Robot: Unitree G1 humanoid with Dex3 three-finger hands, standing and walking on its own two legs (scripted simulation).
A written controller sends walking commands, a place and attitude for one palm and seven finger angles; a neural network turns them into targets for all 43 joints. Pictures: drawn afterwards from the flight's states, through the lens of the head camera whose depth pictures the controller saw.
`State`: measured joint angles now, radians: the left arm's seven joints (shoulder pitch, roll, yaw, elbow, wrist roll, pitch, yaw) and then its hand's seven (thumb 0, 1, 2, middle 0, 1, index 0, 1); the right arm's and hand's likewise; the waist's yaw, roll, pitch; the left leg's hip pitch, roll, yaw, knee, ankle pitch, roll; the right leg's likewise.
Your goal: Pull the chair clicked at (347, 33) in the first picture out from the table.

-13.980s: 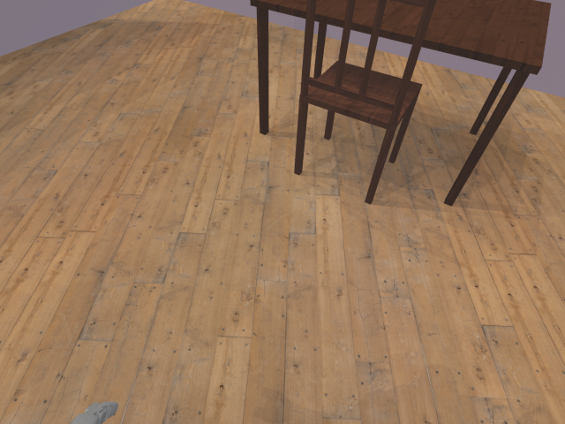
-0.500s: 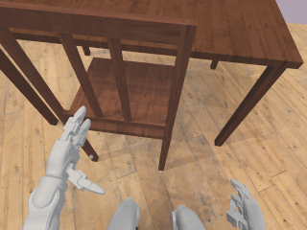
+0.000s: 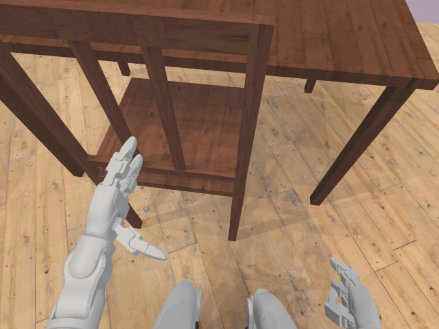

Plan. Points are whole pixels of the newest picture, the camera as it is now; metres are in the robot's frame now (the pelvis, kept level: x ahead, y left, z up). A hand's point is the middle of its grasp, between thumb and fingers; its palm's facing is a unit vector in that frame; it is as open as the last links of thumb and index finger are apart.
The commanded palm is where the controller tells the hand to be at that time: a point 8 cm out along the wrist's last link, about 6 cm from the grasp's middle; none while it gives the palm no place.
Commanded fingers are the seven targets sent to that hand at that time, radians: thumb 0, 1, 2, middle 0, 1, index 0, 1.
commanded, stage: aim the fingers beside a spindle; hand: left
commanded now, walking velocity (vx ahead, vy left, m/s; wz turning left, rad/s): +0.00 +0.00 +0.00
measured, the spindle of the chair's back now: (115, 117) +0.49 +0.23 +0.06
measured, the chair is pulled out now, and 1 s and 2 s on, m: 0.00 0.00 0.00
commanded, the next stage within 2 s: none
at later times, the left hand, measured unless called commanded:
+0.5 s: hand (167, 199) +0.33 +0.11 +0.02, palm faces -0.14 -0.99 -0.05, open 16.9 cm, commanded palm +0.31 +0.18 +0.03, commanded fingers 0.00 -0.50 0.30 -0.06 -0.08 -0.06 -0.08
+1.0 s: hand (153, 196) +0.34 +0.13 +0.03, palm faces -0.07 -0.99 -0.08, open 16.9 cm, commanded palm +0.31 +0.18 +0.03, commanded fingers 0.00 -0.50 0.30 -0.06 -0.08 -0.06 -0.08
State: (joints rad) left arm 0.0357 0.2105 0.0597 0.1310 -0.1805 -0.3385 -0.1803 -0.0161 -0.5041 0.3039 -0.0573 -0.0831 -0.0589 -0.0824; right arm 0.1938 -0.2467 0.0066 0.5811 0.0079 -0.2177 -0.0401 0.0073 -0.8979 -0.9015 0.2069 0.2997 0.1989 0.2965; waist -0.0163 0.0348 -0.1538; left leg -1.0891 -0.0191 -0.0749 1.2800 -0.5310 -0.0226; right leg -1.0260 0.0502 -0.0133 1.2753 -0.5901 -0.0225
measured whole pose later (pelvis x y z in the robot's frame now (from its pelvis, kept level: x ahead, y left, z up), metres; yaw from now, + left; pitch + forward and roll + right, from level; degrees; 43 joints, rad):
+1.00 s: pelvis -0.01 +0.00 -0.01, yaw -1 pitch +21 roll -1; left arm -0.11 0.20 0.08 0.29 -0.14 -0.40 -0.11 -0.02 -0.50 0.30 -0.06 -0.08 -0.06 -0.08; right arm 0.18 -0.24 0.00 0.59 0.00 -0.15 -0.03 0.01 -0.90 -0.90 0.21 0.30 0.20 0.30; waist -0.03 0.03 -0.16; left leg -1.15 -0.01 -0.06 1.32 -0.53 -0.02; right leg -1.09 0.05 0.00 1.32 -0.59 -0.02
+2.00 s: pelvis +0.00 +0.01 -0.01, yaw -1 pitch +21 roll -1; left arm -0.09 0.18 0.05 0.27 -0.15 -0.40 -0.12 -0.02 -0.50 0.30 -0.06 -0.08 -0.06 -0.08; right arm 0.19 -0.23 0.01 0.60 -0.01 -0.15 -0.03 0.01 -0.90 -0.90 0.21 0.30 0.20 0.30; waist -0.04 0.02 -0.16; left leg -1.14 -0.01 -0.06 1.31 -0.54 -0.01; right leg -1.08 0.05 0.00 1.30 -0.59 -0.01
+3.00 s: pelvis -0.01 +0.00 -0.01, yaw -1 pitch +21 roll -1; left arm -0.08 0.20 0.06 0.25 -0.15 -0.40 -0.11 -0.02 -0.50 0.30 -0.06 -0.08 -0.06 -0.08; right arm 0.20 -0.24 0.00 0.60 0.00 -0.14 -0.03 0.01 -0.90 -0.90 0.21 0.30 0.20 0.30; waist -0.03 0.04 -0.16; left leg -1.14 -0.01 -0.06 1.31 -0.53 -0.02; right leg -1.08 0.05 0.00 1.31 -0.59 -0.02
